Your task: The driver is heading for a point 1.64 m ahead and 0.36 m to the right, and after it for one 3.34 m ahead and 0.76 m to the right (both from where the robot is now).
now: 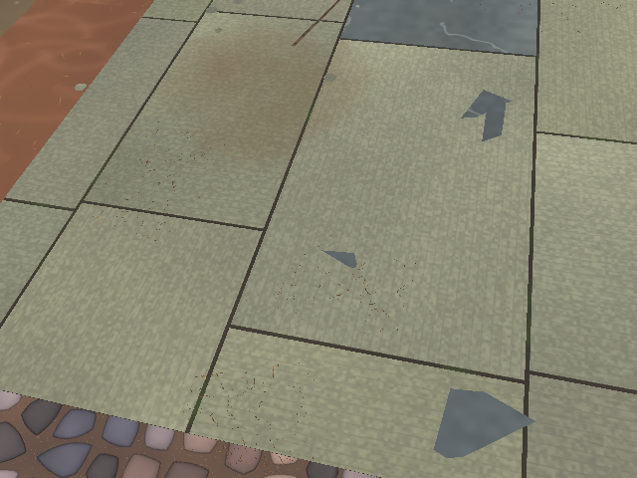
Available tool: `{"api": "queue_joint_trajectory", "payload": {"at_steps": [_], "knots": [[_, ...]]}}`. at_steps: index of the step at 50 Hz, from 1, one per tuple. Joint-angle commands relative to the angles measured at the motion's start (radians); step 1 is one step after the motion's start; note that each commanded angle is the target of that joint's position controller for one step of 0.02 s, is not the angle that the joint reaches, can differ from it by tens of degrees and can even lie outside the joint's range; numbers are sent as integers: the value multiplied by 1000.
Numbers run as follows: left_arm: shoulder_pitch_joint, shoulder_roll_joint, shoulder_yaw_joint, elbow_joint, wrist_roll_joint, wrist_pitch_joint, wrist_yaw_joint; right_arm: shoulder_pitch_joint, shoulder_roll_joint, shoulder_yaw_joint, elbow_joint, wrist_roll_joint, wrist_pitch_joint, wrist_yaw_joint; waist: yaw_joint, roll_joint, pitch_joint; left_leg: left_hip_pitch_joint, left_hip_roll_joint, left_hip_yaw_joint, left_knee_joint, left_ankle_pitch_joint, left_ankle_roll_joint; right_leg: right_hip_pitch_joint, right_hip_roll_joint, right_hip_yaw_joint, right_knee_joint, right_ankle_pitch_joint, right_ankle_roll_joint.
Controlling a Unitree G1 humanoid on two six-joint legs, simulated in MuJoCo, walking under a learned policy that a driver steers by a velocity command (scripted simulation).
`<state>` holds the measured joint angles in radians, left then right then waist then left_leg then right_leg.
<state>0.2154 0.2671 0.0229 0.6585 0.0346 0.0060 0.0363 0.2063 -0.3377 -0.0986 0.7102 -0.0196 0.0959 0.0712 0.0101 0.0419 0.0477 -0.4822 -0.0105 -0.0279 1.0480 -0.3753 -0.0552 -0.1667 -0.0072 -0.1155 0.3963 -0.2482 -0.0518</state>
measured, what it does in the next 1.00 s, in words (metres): walks ahead, turning right: left foot, then right foot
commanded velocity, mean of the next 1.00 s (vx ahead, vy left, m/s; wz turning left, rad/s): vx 0.81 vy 0.00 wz -0.44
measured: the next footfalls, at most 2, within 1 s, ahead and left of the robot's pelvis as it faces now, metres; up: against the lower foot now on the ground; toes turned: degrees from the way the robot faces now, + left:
left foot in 0.24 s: +0.08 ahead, +0.16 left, +0.00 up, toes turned +7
right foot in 0.70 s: +0.50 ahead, -0.01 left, +0.00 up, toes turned -18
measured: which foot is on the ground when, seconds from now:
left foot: up 0.00-0.22, down 0.24-0.70, up 0.72-1.00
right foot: down 0.00-0.24, up 0.26-0.68, down 0.70-1.00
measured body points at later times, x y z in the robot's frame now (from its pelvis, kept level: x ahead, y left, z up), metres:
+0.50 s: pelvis +0.19 +0.07 -0.01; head +0.20 +0.08 +0.44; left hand +0.30 +0.34 -0.14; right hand +0.19 -0.20 -0.14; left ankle +0.04 +0.15 -0.74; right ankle +0.30 -0.06 -0.66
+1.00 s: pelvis +0.60 -0.03 -0.01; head +0.63 -0.04 +0.44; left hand +0.72 +0.24 -0.13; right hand +0.72 -0.33 -0.07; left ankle +0.88 +0.06 -0.68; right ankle +0.46 +0.00 -0.74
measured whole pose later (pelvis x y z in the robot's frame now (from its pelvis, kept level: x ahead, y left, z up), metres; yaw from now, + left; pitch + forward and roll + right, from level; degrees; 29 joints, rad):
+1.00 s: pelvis +0.60 -0.03 -0.01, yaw -30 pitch +2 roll +0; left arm 0.45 0.31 0.07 0.85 0.00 -0.07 -0.02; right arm 0.00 -0.26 0.03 0.59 -0.05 -0.06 0.03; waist 0.09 0.00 0.03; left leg -0.75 0.14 -0.08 0.75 0.00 -0.05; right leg 0.03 0.19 0.18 0.31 -0.34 -0.17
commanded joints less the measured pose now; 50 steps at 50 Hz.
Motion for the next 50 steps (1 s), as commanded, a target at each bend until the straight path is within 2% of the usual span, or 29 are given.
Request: {"api": "queue_joint_trajectory", "payload": {"at_steps": [1,6,9,11,12,13,14,15,16,17,19,22,23,25,28,30,31,33,34,35,36,37,38,39,40,41,43,46,50], "knots": [[130,203,67,-9,1,-22,-12,-141,-83,-9,-122,-6,-15,22,87,-205,-41,-198,9,-6,-86,-2,18,220,-301,328,-246,-330,-136],[156,186,71,47,1,-65,-34,-192,-26,20,-113,-12,-59,20,74,-166,23,-62,8,27,-321,7,80,135,-297,247,-300,-308,-110],[162,192,75,91,-8,-61,-45,-198,-7,39,-107,-16,-87,15,48,-173,45,148,-13,94,-500,-44,122,-7,-270,180,-277,-246,-124],[135,178,69,115,-35,-46,-51,-19,-2,42,-38,-28,-113,-6,-61,-87,31,498,-40,134,-672,119,152,-228,-219,126,-132,-162,-128],[85,138,53,95,-31,-53,-58,195,-63,17,37,-37,-126,-29,-165,16,-69,803,30,27,-678,46,168,-418,-139,69,101,-85,-102],[-7,23,18,19,-32,-64,-68,372,-184,-5,51,-55,-139,-51,-249,269,-187,983,366,-392,-822,-354,197,-647,-16,14,522,-317,-61],[-45,77,34,1,-34,-65,-55,289,-226,-15,25,-48,-143,-76,-225,168,-76,828,438,-548,-875,-385,245,-814,46,185,698,-236,-66],[-42,119,48,16,-38,-62,-60,206,-149,8,20,-37,-144,-84,-159,73,2,759,393,-418,-859,-317,212,-833,-11,249,752,-133,-69],[11,128,54,48,-40,-59,-72,133,-88,28,13,-25,-151,-82,-99,61,11,684,335,-297,-862,-189,171,-774,-37,241,746,-54,-55],[58,127,57,79,-32,-49,-80,79,-58,38,3,-18,-156,-79,-53,65,1,634,294,-201,-880,-95,143,-722,-54,219,743,-13,-34],[76,106,54,105,-10,-27,-98,75,-24,50,9,-12,-173,-80,-33,78,17,547,253,-76,-916,32,126,-682,-69,179,803,56,-7],[-1,74,47,85,-21,-17,-112,120,-22,47,52,-7,-199,-69,-23,22,91,489,221,66,-976,183,110,-737,-63,159,806,156,-5],[-48,61,40,58,-20,-18,-117,140,-30,45,62,-8,-207,-67,-25,52,115,455,246,75,-996,218,125,-742,-78,153,764,194,-4],[-119,63,36,37,-18,-19,-124,162,6,55,95,-11,-217,-68,-23,27,155,464,216,171,-1009,375,114,-753,-70,99,692,236,-20],[-202,34,12,-4,-15,-19,-136,188,-8,57,130,-6,-219,-82,-14,-4,152,483,194,283,-993,726,75,-629,-46,-27,498,256,-72],[-200,42,7,-10,-23,-15,-133,205,-58,50,139,-7,-216,-98,9,26,84,530,206,318,-887,1262,57,-450,34,-113,413,237,-114],[-153,61,10,0,-26,-11,-127,208,-94,42,140,-10,-206,-111,45,61,35,585,225,319,-790,1471,49,-385,66,-125,398,198,-131],[136,138,41,73,-30,-5,-110,133,-165,18,114,-28,-170,-127,205,109,-128,580,272,291,-409,1662,64,-98,118,-93,404,49,-175],[340,201,73,138,-25,-10,-94,89,-180,12,91,-33,-158,-120,290,80,-213,459,267,261,-110,1510,88,146,129,-18,329,-31,-211],[363,236,98,163,-29,-13,-70,77,-124,21,95,-30,-159,-95,269,-55,-183,234,127,259,263,699,96,310,79,104,220,-68,-246],[231,318,111,136,-12,-1,-60,95,37,66,5,-25,-185,-73,97,-301,-158,-231,-43,169,621,-104,48,479,-130,580,170,-68,-368],[234,341,124,110,-20,-1,-63,28,-18,68,-70,-16,-214,-73,133,-180,-273,-383,-35,-50,669,-53,59,546,-219,886,-39,-215,-463],[232,295,117,118,-20,-6,-53,-14,-48,71,-83,-20,-235,-71,112,-61,-161,-412,25,-82,572,10,68,433,-237,900,-153,-282,-412],[203,236,103,130,-18,-15,-48,-6,-60,72,-74,-20,-240,-70,49,34,-46,-361,69,-73,452,54,65,258,-213,821,-189,-236,-364],[158,215,94,126,-16,-28,-41,-8,-54,76,-69,-37,-227,-72,2,62,4,-296,99,-69,381,40,49,121,-161,728,-193,-161,-332],[121,198,83,116,-17,-43,-34,22,-47,82,-62,-56,-202,-69,-41,64,32,-241,121,-68,327,34,29,13,-111,646,-200,-115,-319],[105,183,71,108,-28,-71,-39,-4,-31,90,-82,-65,-160,-62,-64,46,66,-170,149,-28,181,30,-5,-166,-39,543,-234,-65,-306],[134,199,79,108,-30,-91,-43,-196,-6,108,-164,-42,-155,-47,-8,-3,110,-97,138,31,-126,267,-28,-270,31,469,-266,109,-269],[220,211,89,136,-46,-95,-50,-277,6,116,-191,-14,-166,-41,79,-76,29,4,65,64,-415,523,22,-71,10,451,-219,481,-199]]}}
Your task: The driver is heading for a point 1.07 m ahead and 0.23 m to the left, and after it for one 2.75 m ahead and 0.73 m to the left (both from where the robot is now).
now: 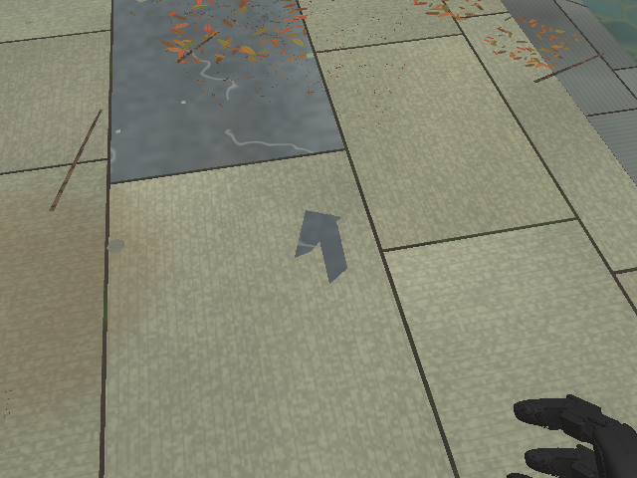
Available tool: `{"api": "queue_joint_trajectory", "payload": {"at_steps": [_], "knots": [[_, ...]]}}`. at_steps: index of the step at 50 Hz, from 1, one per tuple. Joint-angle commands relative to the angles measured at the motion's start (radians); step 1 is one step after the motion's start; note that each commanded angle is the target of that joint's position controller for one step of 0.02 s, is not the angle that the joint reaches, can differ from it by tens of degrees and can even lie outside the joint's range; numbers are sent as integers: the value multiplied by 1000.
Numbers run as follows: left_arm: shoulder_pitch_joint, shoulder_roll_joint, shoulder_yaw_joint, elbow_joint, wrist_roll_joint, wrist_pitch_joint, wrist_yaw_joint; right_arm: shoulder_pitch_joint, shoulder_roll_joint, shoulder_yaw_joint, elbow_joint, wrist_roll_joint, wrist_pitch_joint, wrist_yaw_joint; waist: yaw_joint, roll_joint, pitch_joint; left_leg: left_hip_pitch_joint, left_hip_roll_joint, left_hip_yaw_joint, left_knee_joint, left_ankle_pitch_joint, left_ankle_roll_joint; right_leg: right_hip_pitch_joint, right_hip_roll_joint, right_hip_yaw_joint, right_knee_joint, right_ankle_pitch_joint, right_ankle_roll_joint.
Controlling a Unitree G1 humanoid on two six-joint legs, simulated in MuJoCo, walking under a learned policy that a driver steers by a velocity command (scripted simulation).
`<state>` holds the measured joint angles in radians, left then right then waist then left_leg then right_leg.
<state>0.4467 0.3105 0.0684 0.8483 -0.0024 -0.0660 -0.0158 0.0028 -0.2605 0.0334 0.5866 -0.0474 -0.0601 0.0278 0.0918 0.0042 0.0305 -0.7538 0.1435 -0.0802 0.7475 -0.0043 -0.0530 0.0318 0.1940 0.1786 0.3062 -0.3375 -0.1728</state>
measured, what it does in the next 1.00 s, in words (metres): walks ahead, turning left: left foot, then right foot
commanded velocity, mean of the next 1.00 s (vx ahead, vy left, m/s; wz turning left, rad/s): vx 0.99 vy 0.00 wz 0.42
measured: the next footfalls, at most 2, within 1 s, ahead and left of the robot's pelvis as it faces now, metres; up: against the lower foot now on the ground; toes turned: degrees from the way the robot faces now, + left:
left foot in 0.12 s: +0.34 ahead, +0.16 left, +0.00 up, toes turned -7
right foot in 0.52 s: +0.68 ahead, -0.11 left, +0.00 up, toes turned +4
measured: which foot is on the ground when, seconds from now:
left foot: up 0.00-0.10, down 0.12-0.54, up 0.56-0.94, down 0.96-1.00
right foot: down 0.00-0.12, up 0.14-0.50, down 0.52-0.96, up 0.98-1.00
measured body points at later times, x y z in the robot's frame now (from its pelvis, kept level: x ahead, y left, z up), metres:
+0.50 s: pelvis +0.47 +0.03 +0.00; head +0.50 +0.02 +0.45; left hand +0.78 +0.20 -0.03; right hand +0.35 -0.23 -0.13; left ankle +0.30 +0.16 -0.73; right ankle +0.63 -0.11 -0.72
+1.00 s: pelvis +0.92 +0.10 -0.04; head +0.95 +0.11 +0.41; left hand +0.80 +0.34 -0.17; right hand +1.22 -0.04 -0.12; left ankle +1.01 +0.16 -0.73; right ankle +0.73 -0.12 -0.61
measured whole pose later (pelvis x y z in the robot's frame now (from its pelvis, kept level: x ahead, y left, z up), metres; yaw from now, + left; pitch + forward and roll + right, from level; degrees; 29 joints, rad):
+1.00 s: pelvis +0.92 +0.10 -0.04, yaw +28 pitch +0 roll -1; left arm 0.41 0.27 0.03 0.85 0.03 -0.06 0.01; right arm 0.08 -0.33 -0.05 0.67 -0.03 -0.01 0.05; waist 0.03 0.02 0.06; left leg -0.55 -0.12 0.12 0.77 -0.26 0.21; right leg -0.05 -0.06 -0.12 1.22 -0.38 0.04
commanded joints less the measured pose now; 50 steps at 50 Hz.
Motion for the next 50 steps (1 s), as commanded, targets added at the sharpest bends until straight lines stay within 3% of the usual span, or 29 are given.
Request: {"api": "queue_joint_trajectory", "payload": {"at_steps": [1,3,4,5,6,7,8,9,10,11,13,15,18,20,23,25,26,27,28,29,31,35,40,42,45,47,48,49,50], "knots": [[-2,168,43,-46,-8,-25,5,-80,-78,-18,-69,13,-15,1,4,-42,33,298,-99,116,-165,161,38,-206,-207,152,-112,639,-65],[0,188,44,-31,-2,-30,16,-7,-118,-37,-45,5,-20,-10,-30,-54,-38,402,-152,119,-223,91,68,-64,-234,149,6,919,-26],[-13,220,48,-29,13,-31,18,116,-165,-60,-10,11,-24,-20,-95,-71,-115,506,-182,113,-209,-13,85,-5,-252,150,148,1062,-7],[-65,243,52,-31,28,-29,17,297,-203,-82,39,22,-25,-36,-213,-77,-197,675,-171,120,-223,-80,99,-34,-244,123,365,1077,11],[-122,196,40,-43,42,-35,18,513,-250,-106,95,17,-23,-59,-324,-61,-276,915,-90,56,-166,-220,114,-200,-205,84,648,918,21],[-9,17,-2,-84,4,-41,12,580,-345,-134,113,-31,-31,-62,-233,266,-396,1181,208,-458,-247,-566,229,-539,-56,6,1072,136,65],[25,34,-22,-90,-3,-45,8,495,-315,-137,115,-15,-25,-36,-181,351,-418,1161,261,-853,-472,-711,276,-698,-44,-3,1156,-73,57],[-84,87,-16,-87,15,-36,11,377,-224,-126,102,-3,-25,-24,-170,177,-226,1007,211,-709,-490,-723,283,-755,-125,-18,1142,27,51],[-173,99,-19,-105,30,-32,1,353,-168,-117,119,6,-25,-17,-168,38,-141,876,168,-566,-484,-596,287,-744,-155,-33,1099,73,56],[-247,90,-22,-131,45,-30,-9,376,-134,-107,150,5,-27,-14,-162,-7,-86,784,115,-461,-488,-482,269,-730,-174,-39,1043,64,56],[-272,43,-41,-173,71,-16,-25,422,-92,-89,213,17,-33,-14,-104,54,-24,675,57,-380,-514,-382,275,-732,-222,-62,958,25,78],[-320,24,-59,-216,84,-10,-30,456,-109,-94,238,35,-43,-16,-83,65,22,622,43,-359,-564,-325,298,-781,-262,-92,851,2,114],[-467,22,-89,-289,63,-22,-50,408,-154,-113,221,32,-48,-24,-76,57,80,422,-17,-239,-660,-238,287,-629,-275,-139,506,196,167],[-502,19,-95,-288,41,-23,-59,410,-203,-131,218,46,-52,-14,-91,65,61,316,-31,-196,-715,-114,268,-378,-220,-202,374,312,177],[-492,67,-74,-275,38,-23,-33,465,-213,-135,236,58,-49,-5,-99,51,26,489,-4,-194,-608,121,232,-311,-202,-191,273,341,163],[-303,112,-44,-215,50,-31,-6,489,-242,-143,251,52,-40,-6,-12,19,-118,547,-58,-138,-255,389,194,-83,-152,-213,230,209,140],[-143,150,-23,-183,61,-37,14,463,-236,-143,240,54,-41,-4,70,14,-205,399,-105,-127,4,282,176,140,-237,-151,255,142,124],[62,231,5,-166,84,-38,37,446,-115,-116,205,46,-49,-10,123,-143,-353,244,-162,-72,360,-215,174,333,-519,159,209,-250,102],[8,282,18,-175,83,-24,36,526,-50,-97,146,93,-40,-12,26,-362,-445,35,-213,-24,612,-459,167,374,-698,675,-44,-525,24],[-97,190,10,-184,68,-18,35,446,-106,-102,165,65,-21,-20,3,-204,-257,-71,-134,-8,670,-358,173,239,-647,604,-77,-553,14],[-163,70,-14,-166,60,-29,25,336,-102,-105,165,41,0,-3,-23,-54,-70,-50,-70,6,592,-265,158,25,-554,262,-58,-145,32],[-109,-2,-28,-74,21,-60,17,230,-41,-95,114,16,55,30,-82,-82,23,-71,-21,26,539,-241,140,-74,-462,-75,-114,235,90],[-168,46,-18,-52,26,-79,21,41,-54,-67,2,20,55,67,-132,-57,87,26,-38,127,213,5,162,-157,-404,-372,-205,490,118],[-109,86,-12,-32,23,-78,26,-18,-58,-61,-9,19,52,78,-114,-23,97,171,-112,247,52,52,196,-141,-382,-447,-181,809,139],[-83,190,13,-42,29,-44,47,158,-122,-80,47,22,47,64,-225,-93,-43,410,-226,290,10,-45,244,-14,-425,-450,143,1376,156],[-157,217,23,-78,41,-11,47,545,-209,-129,169,22,43,31,-396,-75,-219,868,-255,188,-57,-127,305,-191,-435,-411,688,1244,138],[-174,149,15,-78,44,-11,29,513,-268,-165,180,54,59,3,-352,119,-173,1015,-189,40,-127,-202,330,-456,-235,-403,1101,256,166],[-36,56,-18,-187,37,-28,23,389,-403,-177,118,8,72,-1,-154,279,-263,1210,73,-485,-185,89,508,-810,-156,-281,1443,-191,223],[-133,113,-21,-232,29,-51,27,426,-384,-187,80,14,76,-13,-242,114,-381,1256,142,-703,-374,-61,579,-925,-167,-106,1456,-128,219]]}}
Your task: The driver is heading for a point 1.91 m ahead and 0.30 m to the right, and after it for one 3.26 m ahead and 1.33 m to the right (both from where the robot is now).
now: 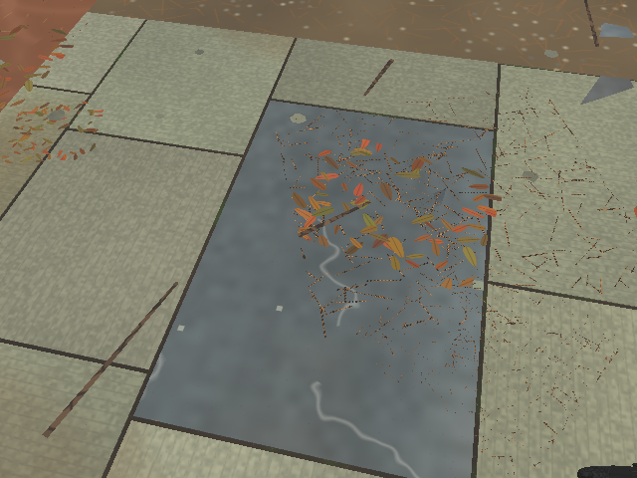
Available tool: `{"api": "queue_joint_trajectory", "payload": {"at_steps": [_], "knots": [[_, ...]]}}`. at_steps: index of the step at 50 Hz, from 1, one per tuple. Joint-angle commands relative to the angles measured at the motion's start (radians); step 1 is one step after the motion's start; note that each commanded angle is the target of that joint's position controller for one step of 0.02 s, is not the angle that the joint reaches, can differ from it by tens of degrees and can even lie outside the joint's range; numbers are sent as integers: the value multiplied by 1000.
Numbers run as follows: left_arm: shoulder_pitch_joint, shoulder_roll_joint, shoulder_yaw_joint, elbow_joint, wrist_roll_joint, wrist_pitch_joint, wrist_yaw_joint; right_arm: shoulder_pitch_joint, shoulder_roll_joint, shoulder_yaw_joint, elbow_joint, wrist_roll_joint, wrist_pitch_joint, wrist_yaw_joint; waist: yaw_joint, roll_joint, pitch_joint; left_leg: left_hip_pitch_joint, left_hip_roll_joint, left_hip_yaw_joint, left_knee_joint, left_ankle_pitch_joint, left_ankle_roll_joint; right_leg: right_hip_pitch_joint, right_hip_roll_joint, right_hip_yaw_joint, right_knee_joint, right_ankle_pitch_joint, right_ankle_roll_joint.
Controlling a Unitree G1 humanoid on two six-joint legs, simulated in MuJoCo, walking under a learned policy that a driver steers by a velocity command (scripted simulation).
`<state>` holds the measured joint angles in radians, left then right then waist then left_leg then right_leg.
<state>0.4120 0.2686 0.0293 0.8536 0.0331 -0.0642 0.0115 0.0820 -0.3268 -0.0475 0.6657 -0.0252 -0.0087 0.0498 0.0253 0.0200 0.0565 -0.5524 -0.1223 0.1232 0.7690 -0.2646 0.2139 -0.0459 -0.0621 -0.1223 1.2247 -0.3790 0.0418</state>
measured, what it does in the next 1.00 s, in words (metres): walks ahead, turning right: right foot, then left foot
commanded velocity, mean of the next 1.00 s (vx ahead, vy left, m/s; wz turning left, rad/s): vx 0.20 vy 0.00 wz -0.27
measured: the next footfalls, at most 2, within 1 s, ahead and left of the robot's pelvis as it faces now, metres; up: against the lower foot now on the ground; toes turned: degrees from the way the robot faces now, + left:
right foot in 0.36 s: +0.48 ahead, -0.08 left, +0.00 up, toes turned +13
left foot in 0.90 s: +0.44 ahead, +0.06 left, +0.00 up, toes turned -25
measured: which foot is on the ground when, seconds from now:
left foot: down 0.00-0.36, up 0.38-0.88, down 0.90-1.00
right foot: up 0.00-0.34, down 0.36-0.90, up 0.92-1.00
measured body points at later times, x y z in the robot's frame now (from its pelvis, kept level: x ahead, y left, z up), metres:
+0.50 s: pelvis +0.30 -0.05 +0.03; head +0.35 -0.06 +0.48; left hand +0.34 +0.23 -0.08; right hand +0.48 -0.30 -0.08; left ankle +0.20 +0.04 -0.59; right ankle +0.44 -0.08 -0.69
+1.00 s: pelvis +0.34 -0.02 +0.06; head +0.37 -0.02 +0.50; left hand +0.57 +0.23 -0.05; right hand +0.35 -0.35 -0.04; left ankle +0.40 +0.07 -0.69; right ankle +0.35 -0.11 -0.63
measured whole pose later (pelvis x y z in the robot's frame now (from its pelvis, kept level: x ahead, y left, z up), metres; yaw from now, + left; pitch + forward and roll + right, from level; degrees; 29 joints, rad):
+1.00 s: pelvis +0.34 -0.02 +0.06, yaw -21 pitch +1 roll +0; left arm 0.20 0.37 0.12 0.73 0.03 0.06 -0.02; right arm 0.20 -0.34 -0.04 0.74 -0.02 0.02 -0.07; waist 0.00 -0.03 0.04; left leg -0.22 -0.04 -0.06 0.35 -0.14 0.03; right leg -0.53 0.22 0.15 0.95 -0.35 0.06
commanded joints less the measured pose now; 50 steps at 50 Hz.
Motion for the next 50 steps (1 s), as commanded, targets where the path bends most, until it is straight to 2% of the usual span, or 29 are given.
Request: {"api": "queue_joint_trajectory", "payload": {"at_steps": [1,2,4,5,7,9,10,12,14,16,17,18,19,20,21,22,23,26,32,36,40,42,44,45,46,47,48,49,50], "knots": [[-146,163,11,-241,-8,-66,1,315,-260,-94,21,1,16,-51,-126,-25,-218,862,402,-861,-470,266,260,-855,33,212,408,-35,-1],[-163,153,8,-241,-1,-63,3,273,-211,-79,40,10,4,-58,-57,-94,-91,667,352,-747,-462,422,214,-784,-8,209,276,-22,3],[-123,149,6,-218,26,-12,7,206,-164,-58,28,22,-18,-60,19,-142,-10,386,280,-564,-449,762,164,-610,-46,193,139,-45,33],[-121,142,5,-220,30,12,7,199,-151,-51,31,27,-26,-54,36,-141,-15,300,242,-502,-457,840,143,-541,-57,181,44,-55,47],[-183,107,-5,-255,21,26,5,189,-172,-60,37,18,-36,-46,38,-114,-42,216,151,-417,-426,977,102,-456,-26,139,-136,28,50],[-174,63,-21,-244,2,22,2,175,-138,-54,49,17,-35,-42,31,-54,-107,228,80,-293,-385,1009,23,-370,14,91,-344,244,12],[-187,46,-27,-236,-5,18,-1,190,-107,-47,60,22,-38,-40,4,-18,-125,248,61,-257,-384,948,-18,-332,31,71,-438,367,-8],[-237,32,-31,-222,-12,11,-7,256,-58,-28,92,32,-46,-40,-58,2,-123,335,84,-255,-408,814,-65,-320,47,55,-554,539,-37],[-260,44,-27,-213,-8,1,-12,297,-59,-24,119,20,-48,-50,-81,22,-82,449,136,-259,-406,778,-83,-350,50,59,-644,560,-69],[-122,103,-4,-157,-6,-12,-12,253,-96,-34,116,0,-46,-63,-15,66,-104,504,202,-267,-284,871,-101,-253,64,106,-665,464,-114],[-8,125,8,-113,-4,-23,-16,211,-109,-38,113,3,-41,-69,55,36,-113,511,181,-219,-144,879,-117,-169,84,105,-741,493,-129],[62,186,28,-91,-10,-32,-16,210,-122,-44,90,4,-38,-76,77,-52,-145,460,91,-153,101,620,-140,-67,24,194,-748,886,-154],[10,258,47,-121,-7,-25,-18,381,-39,-33,76,8,-29,-80,-38,-301,-228,222,-79,-76,498,-201,-204,115,-239,557,-704,1475,-337],[-37,235,50,-147,-38,-2,-27,451,-36,-18,82,-15,-19,-77,-81,-273,-355,91,-84,-174,619,-333,-212,201,-292,807,-794,1404,-416],[-103,200,56,-177,-51,18,-27,383,-71,-17,91,-29,-6,-73,-66,-127,-303,48,-21,-220,666,-257,-217,128,-256,755,-828,1094,-407],[-131,158,48,-182,-49,36,-24,282,-86,-17,73,-34,4,-70,-48,-30,-222,31,16,-215,620,-204,-219,25,-198,673,-858,842,-366],[-123,140,44,-169,-45,47,-21,196,-82,-15,46,-28,16,-67,-40,6,-163,29,42,-213,549,-181,-224,-63,-137,613,-895,679,-320],[-100,153,58,-147,-35,67,-21,182,-46,-1,22,-21,59,-67,-53,-61,-138,96,51,-203,394,-143,-233,-171,-44,577,-951,423,-221],[-115,198,94,-167,-33,105,-15,95,-60,-2,13,-6,69,-78,-6,-148,-106,70,48,-224,151,-91,-244,-194,20,668,-1065,-91,-93],[-105,212,112,-158,-32,121,-11,67,-69,-4,22,3,49,-85,25,-163,-104,72,32,-242,43,-71,-235,-148,36,723,-1076,-156,-71],[-141,214,121,-161,-23,124,-17,84,-73,-3,39,11,22,-94,19,-174,-104,150,4,-255,-87,-93,-201,-157,49,766,-1061,-148,-91],[-199,212,121,-176,-20,123,-25,144,-80,-4,57,16,12,-103,-13,-193,-99,286,-23,-243,-210,-105,-174,-236,76,766,-1077,-132,-74],[-270,196,116,-200,-26,113,-34,267,-115,-14,82,15,2,-125,-82,-220,-95,526,-11,-218,-466,-55,-148,-375,158,710,-1086,-163,20],[-199,154,106,-186,-42,106,-31,241,-174,-30,64,24,0,-143,-52,-63,-145,594,155,-357,-578,-150,-125,-405,214,628,-893,-239,43],[-109,104,104,-174,-60,108,-21,87,-262,-44,-3,20,7,-145,5,241,-199,503,472,-699,-665,-305,-16,-410,357,359,-441,-233,55],[-176,246,129,-165,-9,105,-17,-49,-194,-28,-29,-8,14,-134,23,109,-55,307,483,-629,-681,-174,22,-529,246,260,-233,-106,57],[-171,245,130,-169,1,109,-25,-61,-127,-10,-40,-7,15,-131,44,68,-67,250,442,-519,-620,-33,14,-462,209,248,-110,-55,43],[-138,213,115,-165,10,119,-37,-72,-93,0,-39,-6,13,-124,62,56,-67,241,383,-407,-568,83,-13,-451,190,241,-16,-13,24],[-115,190,102,-160,10,129,-48,-56,-89,5,-43,-5,12,-116,55,64,-73,259,333,-335,-529,146,-25,-456,185,227,40,17,14]]}}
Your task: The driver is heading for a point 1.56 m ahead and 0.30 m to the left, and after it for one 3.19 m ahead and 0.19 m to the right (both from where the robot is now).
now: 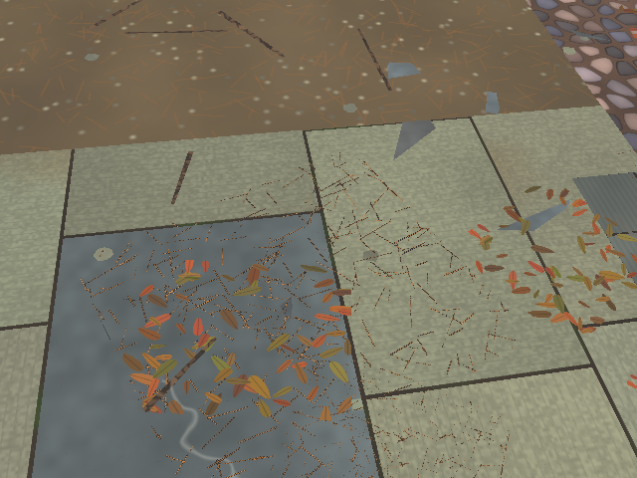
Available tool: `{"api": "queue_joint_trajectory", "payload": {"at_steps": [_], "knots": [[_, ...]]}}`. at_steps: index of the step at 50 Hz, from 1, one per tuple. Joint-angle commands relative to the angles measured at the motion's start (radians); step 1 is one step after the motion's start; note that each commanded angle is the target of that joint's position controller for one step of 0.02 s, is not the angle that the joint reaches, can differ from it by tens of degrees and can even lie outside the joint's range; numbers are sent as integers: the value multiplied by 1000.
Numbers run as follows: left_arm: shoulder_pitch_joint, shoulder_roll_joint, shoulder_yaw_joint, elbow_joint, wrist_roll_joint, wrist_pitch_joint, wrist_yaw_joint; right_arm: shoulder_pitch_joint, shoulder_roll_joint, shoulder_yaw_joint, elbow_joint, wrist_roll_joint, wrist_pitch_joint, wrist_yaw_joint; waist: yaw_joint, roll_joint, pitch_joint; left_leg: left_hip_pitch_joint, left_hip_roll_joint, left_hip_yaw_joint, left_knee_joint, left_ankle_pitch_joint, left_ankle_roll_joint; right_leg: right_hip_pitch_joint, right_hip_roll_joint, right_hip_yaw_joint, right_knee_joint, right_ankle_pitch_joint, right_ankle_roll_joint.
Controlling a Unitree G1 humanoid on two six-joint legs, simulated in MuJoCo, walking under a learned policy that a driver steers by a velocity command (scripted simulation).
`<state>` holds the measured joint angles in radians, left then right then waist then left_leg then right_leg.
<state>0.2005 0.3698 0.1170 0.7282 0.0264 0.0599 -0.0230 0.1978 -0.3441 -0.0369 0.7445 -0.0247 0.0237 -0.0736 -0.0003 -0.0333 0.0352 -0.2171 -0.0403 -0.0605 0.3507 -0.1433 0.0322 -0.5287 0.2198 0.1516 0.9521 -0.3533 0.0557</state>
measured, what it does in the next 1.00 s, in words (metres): steps on the spot, turning left: right foot, then left foot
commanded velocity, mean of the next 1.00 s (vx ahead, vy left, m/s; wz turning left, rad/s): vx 0.10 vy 0.00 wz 0.34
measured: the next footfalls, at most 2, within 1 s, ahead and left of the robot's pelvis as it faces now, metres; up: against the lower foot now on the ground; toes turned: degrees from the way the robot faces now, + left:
right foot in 0.26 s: +0.00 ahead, -0.13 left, +0.00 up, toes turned -4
left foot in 0.66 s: +0.02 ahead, +0.09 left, +0.00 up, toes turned +14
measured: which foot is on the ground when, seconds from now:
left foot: down 0.00-0.26, up 0.28-0.64, down 0.66-1.00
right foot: up 0.00-0.24, down 0.26-0.66, up 0.68-1.00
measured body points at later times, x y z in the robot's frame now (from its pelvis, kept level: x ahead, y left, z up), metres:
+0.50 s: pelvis +0.00 -0.02 -0.01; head +0.02 -0.03 +0.44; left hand +0.16 +0.22 -0.11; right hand +0.02 -0.30 -0.14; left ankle -0.03 +0.09 -0.69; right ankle -0.04 -0.13 -0.75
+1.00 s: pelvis +0.03 +0.04 +0.00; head +0.03 +0.07 +0.45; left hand +0.04 +0.36 -0.12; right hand +0.23 -0.19 -0.09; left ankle -0.02 +0.08 -0.75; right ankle +0.14 -0.10 -0.69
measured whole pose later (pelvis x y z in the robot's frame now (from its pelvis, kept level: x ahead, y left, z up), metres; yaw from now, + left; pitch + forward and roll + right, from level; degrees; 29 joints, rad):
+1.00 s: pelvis +0.03 +0.04 +0.00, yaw +26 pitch +2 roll -2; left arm 0.17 0.33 0.05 0.77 0.05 0.02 -0.02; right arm 0.34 -0.31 -0.07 0.70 -0.01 0.01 0.02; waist -0.03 -0.02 -0.02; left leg -0.16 -0.13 -0.18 0.35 -0.21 0.12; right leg -0.51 -0.03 0.04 0.83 -0.20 0.08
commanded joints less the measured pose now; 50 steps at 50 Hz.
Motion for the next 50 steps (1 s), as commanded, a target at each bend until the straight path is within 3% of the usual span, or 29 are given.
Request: {"api": "queue_joint_trajectory", "payload": {"at_steps": [1,3,5,9,11,12,13,14,15,16,18,20,24,27,31,32,33,34,35,36,37,38,39,40,42,44,50], "knots": [[96,72,1,-30,4,11,-24,-145,-67,-3,-125,-9,-18,12,57,132,-37,-48,218,-99,-86,64,156,-3,-107,-76,292,-5,0],[10,56,-16,-59,-9,11,-31,-16,-91,-12,-90,-10,-21,23,-17,163,-25,83,221,-89,-45,209,169,-56,-129,-101,147,-36,10],[-36,36,-31,-76,-12,11,-30,71,-127,-29,-58,-7,-21,32,-55,190,-45,171,252,-94,7,375,184,-39,-134,-106,29,-107,12],[-45,17,-50,-72,-35,15,-14,63,-150,-44,-45,-9,-17,60,-49,266,-85,131,254,-50,65,477,167,164,-124,-174,-220,-148,-20],[-21,0,-60,-53,-31,10,0,63,-136,-42,-28,2,-10,66,-23,270,-85,103,235,-46,112,506,148,268,-127,-179,-441,-32,-41],[13,-22,-69,-30,-20,2,11,59,-109,-31,-16,14,-9,69,8,234,-79,42,214,-38,137,464,108,389,-141,-176,-663,151,-55],[31,-12,-75,-11,-3,-10,24,105,-50,-14,-5,15,-17,73,-6,168,-114,-69,193,-42,141,308,48,577,-239,-75,-743,282,-75],[60,34,-80,-15,13,-20,35,155,38,10,-21,6,-26,85,-18,-63,-165,-228,134,3,246,-187,-12,745,-513,173,-726,487,-106],[-27,98,-65,-18,-2,-24,49,94,19,7,-34,25,-15,74,-6,-218,-97,-143,82,38,258,-389,-22,473,-572,119,-633,662,-220],[-75,58,-67,-28,-1,-30,50,65,-57,-15,-25,32,-6,73,2,-139,-61,-153,74,31,364,-382,-23,475,-521,60,-618,677,-236],[-61,68,-61,-18,-3,-25,59,80,-99,-46,-6,34,4,76,8,-128,-30,-249,35,48,569,-377,-28,491,-489,-15,-597,775,-240],[-60,42,-64,-19,-11,-19,67,131,-68,-50,15,21,21,83,-6,-117,-40,-266,38,58,694,-367,-45,489,-488,-85,-587,818,-247],[-76,9,-65,-25,1,-17,73,73,-25,-48,-21,17,43,100,11,-119,-2,-298,69,89,646,-306,-68,467,-496,-143,-618,564,-248],[-77,29,-54,-19,4,-27,67,48,-2,-42,-58,18,48,116,16,-128,-17,-221,78,116,498,-291,-50,454,-517,-176,-587,541,-238],[-87,66,-33,-18,-2,-37,48,69,-12,-51,-88,24,44,123,-4,-124,-50,-97,53,167,329,-252,-3,422,-550,-216,-484,512,-189],[-92,67,-30,-17,-10,-37,43,99,-10,-53,-83,19,36,119,-33,-80,-59,-17,39,165,224,-163,12,371,-535,-258,-398,440,-147],[-54,53,-30,-6,-11,-38,35,156,-54,-68,-66,3,20,106,-64,66,-78,99,63,33,81,-31,42,269,-472,-314,-205,260,-83],[-68,-31,-53,-77,-3,-30,29,181,-246,-111,-86,5,4,93,-49,394,-59,208,366,-457,-8,392,173,-55,-266,-369,76,-276,11],[-163,-13,-59,-106,10,-15,41,271,-250,-122,-76,20,4,96,-117,261,-130,220,402,-544,-21,463,295,-109,-209,-151,217,-367,1],[-154,-5,-59,-99,1,-14,43,234,-216,-114,-78,22,9,91,-87,180,-98,207,369,-469,-21,324,303,-140,-236,-104,260,-286,-10],[-145,9,-56,-84,-8,-23,42,153,-171,-102,-92,24,19,82,-55,128,-34,154,309,-392,-33,205,270,-141,-263,-93,236,-170,-19],[-143,24,-52,-78,-5,-31,43,81,-139,-90,-110,29,27,75,-26,123,-15,128,245,-341,-40,156,225,-127,-279,-88,182,-85,-21],[-103,47,-47,-62,15,-34,36,61,-115,-85,-122,31,29,76,-18,133,-64,121,196,-319,-71,-39,208,-78,-278,-96,155,-30,-18],[-86,54,-45,-51,26,-31,25,66,-111,-82,-127,27,27,84,-23,135,-89,120,174,-335,-108,-262,203,-62,-267,-103,143,4,-16],[-104,48,-45,-55,28,-30,8,95,-129,-85,-121,22,16,96,-33,131,-63,117,168,-402,-165,-490,206,-97,-252,-105,79,25,-4],[-135,39,-48,-61,27,-39,2,127,-146,-90,-109,16,3,97,-46,124,-26,119,165,-434,-177,-510,210,-134,-244,-98,1,55,12],[-182,20,-59,-57,20,-70,-2,188,-117,-70,-77,12,-45,89,-81,153,-4,124,165,-408,-176,-386,203,-152,-257,-126,-189,198,30]]}}
Velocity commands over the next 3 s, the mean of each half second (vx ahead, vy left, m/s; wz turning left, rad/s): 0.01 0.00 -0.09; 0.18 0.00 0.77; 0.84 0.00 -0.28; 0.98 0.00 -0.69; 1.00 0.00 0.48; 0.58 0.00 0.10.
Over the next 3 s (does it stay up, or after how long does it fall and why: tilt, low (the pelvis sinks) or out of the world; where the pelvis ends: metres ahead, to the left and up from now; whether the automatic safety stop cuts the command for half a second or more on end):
stays up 1.69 0.18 -0.02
